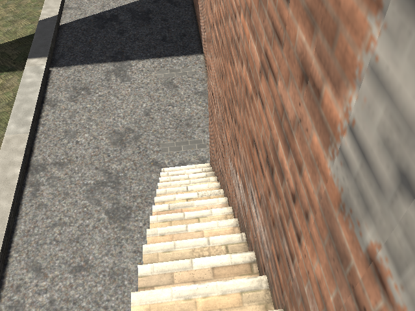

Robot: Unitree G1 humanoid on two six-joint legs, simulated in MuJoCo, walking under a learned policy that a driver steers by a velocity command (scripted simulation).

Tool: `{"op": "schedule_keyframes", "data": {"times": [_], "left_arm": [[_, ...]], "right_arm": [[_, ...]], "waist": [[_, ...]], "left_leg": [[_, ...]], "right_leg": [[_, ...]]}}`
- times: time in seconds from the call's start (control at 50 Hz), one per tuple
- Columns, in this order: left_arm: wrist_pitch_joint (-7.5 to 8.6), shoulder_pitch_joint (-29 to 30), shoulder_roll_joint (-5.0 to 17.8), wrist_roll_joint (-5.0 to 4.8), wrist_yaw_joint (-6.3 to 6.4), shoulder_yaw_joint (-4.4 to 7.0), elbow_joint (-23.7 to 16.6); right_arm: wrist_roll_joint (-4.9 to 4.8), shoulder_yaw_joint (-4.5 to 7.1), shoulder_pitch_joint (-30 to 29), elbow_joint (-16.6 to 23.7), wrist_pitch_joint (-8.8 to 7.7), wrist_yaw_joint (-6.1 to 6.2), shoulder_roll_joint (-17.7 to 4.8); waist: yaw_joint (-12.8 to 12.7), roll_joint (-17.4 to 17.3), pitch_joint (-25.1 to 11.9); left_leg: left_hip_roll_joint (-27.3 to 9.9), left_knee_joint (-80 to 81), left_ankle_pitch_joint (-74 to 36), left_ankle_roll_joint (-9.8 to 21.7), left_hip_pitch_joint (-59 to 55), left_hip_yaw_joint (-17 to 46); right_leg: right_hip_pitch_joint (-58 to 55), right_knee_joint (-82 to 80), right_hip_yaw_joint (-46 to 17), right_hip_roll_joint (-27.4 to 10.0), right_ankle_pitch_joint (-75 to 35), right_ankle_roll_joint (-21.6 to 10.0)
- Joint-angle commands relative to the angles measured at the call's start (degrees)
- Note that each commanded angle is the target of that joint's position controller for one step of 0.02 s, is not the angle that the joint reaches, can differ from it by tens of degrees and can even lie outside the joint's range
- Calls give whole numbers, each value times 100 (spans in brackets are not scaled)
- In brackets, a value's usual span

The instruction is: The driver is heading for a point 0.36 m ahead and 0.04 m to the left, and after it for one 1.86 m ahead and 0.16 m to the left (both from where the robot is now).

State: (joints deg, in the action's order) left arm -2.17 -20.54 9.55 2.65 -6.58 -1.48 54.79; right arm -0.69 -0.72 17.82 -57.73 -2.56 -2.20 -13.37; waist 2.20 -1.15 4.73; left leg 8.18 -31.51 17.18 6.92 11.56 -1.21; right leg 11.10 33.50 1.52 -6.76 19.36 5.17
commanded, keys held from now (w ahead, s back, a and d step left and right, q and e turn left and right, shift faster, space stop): w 1.00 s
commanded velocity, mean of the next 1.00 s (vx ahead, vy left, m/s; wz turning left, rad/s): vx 0.00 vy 0.00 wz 0.00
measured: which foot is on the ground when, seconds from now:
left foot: down 0.00-1.00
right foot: down 0.00-1.00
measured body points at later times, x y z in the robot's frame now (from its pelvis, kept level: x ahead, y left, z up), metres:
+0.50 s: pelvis +0.00 +0.00 +0.00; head +0.02 -0.01 +0.45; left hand +0.01 +0.22 -0.15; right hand +0.01 -0.24 -0.15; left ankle +0.00 +0.04 -0.73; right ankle -0.02 -0.17 -0.73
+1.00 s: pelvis +0.00 +0.00 +0.00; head +0.02 -0.01 +0.45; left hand +0.01 +0.22 -0.15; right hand +0.00 -0.24 -0.15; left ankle +0.00 +0.04 -0.73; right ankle -0.02 -0.17 -0.73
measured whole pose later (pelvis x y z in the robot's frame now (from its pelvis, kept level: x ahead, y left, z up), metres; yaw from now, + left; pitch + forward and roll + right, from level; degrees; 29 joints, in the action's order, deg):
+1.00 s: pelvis +0.00 +0.00 +0.00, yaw +0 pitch -3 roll +0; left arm -2.1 -20.3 9.5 2.3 -6.4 -1.5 54.0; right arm -0.8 -1.1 18.4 -57.0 -2.2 -2.2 -13.1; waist 2.3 -1.2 4.6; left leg 8.4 -31.1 16.9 7.0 11.3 -0.5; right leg 10.8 32.8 1.4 -6.5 19.0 5.2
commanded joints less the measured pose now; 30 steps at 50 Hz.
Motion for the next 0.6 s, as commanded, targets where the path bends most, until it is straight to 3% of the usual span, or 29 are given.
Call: {"op": "schedule_keyframes", "data": {"times": [0.02, 0.04, 0.06, 0.1, 0.12, 0.14, 0.16, 0.2, 0.22, 0.24, 0.42, 0.44, 0.46, 0.48, 0.5, 0.52, 0.54, 0.58, 0.6], "left_arm": [[61, -365, 542, -46, 7, 88, -155], [43, -478, 482, 5, 8, 98, -115], [42, -474, 498, 9, 13, 102, -126], [68, -390, 552, -55, 7, 95, -169], [46, -510, 490, -3, 7, 104, -129], [42, -506, 506, 2, 12, 107, -142], [67, -421, 557, -59, 9, 98, -171], [53, -442, 489, -13, -1, 114, -189], [64, -496, 544, -52, 3, 96, -165], [56, -489, 528, -52, -1, 92, -158], [29, -430, 520, -36, 7, 77, -174], [2, -494, 491, 15, 13, 95, -154], [28, -398, 547, -40, 13, 84, -187], [7, -477, 498, 9, 14, 100, -157], [37, -387, 536, -39, 13, 83, -193], [19, -480, 494, 8, 16, 101, -153], [47, -386, 532, -39, 14, 84, -193], [25, -464, 493, 14, 18, 102, -171], [56, -386, 543, -50, 16, 92, -190]], "right_arm": [[-34, 81, 327, 146, -34, 24, -476], [-6, 104, 456, 120, -39, 18, -602], [-2, 106, 433, 139, -44, 14, -589], [-40, 80, 352, 158, -41, 25, -493], [-13, 102, 486, 129, -46, 16, -617], [-9, 104, 461, 145, -53, 9, -601], [-36, 75, 380, 160, -43, 24, -493], [40, 96, 481, 88, -66, 27, -629], [-25, 77, 416, 137, -45, 30, -524], [-38, 73, 430, 121, -35, 29, -537], [-6, 68, 417, 133, -2, 22, -516], [15, 93, 506, 123, -13, 7, -613], [-12, 68, 385, 157, -7, 13, -482], [4, 91, 496, 139, -15, 4, -599], [-19, 69, 379, 168, -8, 15, -480], [1, 90, 494, 151, -16, 6, -594], [-21, 68, 377, 179, -12, 19, -480], [1, 93, 471, 175, -25, 6, -584], [-28, 63, 392, 192, -15, 20, -468]], "waist": [[-6, 270, 231], [2, 107, 105], [2, 144, 167], [-15, 287, 227], [-6, 119, 90], [-5, 150, 160], [-13, 283, 202], [-26, 53, -31], [-23, 253, 96], [-20, 223, 108], [6, 158, 123], [15, 57, 99], [14, 232, 217], [16, 94, 133], [11, 226, 230], [16, 86, 132], [5, 228, 226], [11, 136, 189], [9, 274, 228]], "left_leg": [[-479, 699, -1150, -736, -275, 783], [-444, 684, -970, -759, -431, 768], [-461, 673, -976, -758, -411, 803], [-482, 665, -1322, -737, -284, 794], [-447, 656, -1125, -761, -440, 774], [-462, 647, -1115, -761, -419, 805], [-486, 644, -1427, -745, -327, 796], [-468, 609, -1606, -766, -493, 759], [-494, 614, -1608, -755, -437, 780], [-474, 633, -1534, -755, -413, 753], [-445, 685, -1296, -766, -420, 734], [-427, 686, -957, -790, -497, 762], [-458, 699, -1150, -768, -348, 770], [-430, 702, -864, -791, -443, 779], [-456, 710, -1110, -764, -313, 778], [-432, 704, -862, -789, -433, 789], [-461, 706, -1145, -757, -302, 793], [-447, 694, -885, -776, -392, 828], [-470, 696, -1180, -758, -298, 811]], "right_leg": [[761, -465, 403, 329, -551, -186], [780, -403, 338, 289, -228, -190], [832, -390, 328, 284, -234, -194], [759, -427, 398, 328, -593, -186], [766, -373, 332, 288, -263, -189], [820, -364, 320, 282, -264, -194], [763, -409, 393, 326, -605, -185], [690, -312, 332, 309, -368, -215], [711, -407, 374, 315, -631, -192], [685, -421, 378, 320, -630, -187], [659, -508, 382, 325, -605, -183], [741, -461, 314, 289, -250, -187], [732, -511, 381, 326, -578, -182], [763, -461, 317, 292, -231, -186], [733, -511, 381, 325, -569, -184], [773, -450, 318, 292, -224, -187], [732, -499, 381, 328, -571, -187], [813, -433, 309, 291, -238, -192], [762, -475, 387, 333, -577, -181]]}}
